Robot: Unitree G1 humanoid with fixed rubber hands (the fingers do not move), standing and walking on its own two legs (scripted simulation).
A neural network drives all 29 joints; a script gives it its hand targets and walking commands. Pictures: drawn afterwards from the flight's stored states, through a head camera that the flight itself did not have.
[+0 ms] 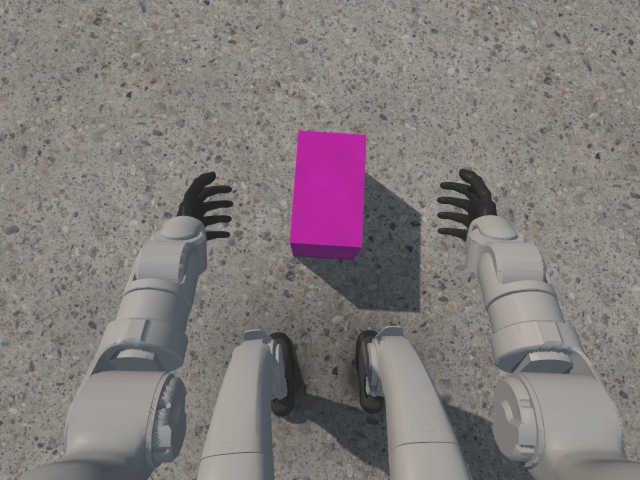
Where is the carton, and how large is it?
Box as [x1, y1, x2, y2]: [290, 130, 365, 259]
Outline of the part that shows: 299,130 290,235 290,244 293,255 352,259 361,247 365,135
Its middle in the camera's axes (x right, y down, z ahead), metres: +0.02 -0.11 +1.00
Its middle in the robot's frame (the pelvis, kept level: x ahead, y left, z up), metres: +0.59 -0.04 -0.58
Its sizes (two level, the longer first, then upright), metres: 0.280 0.166 0.189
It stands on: the floor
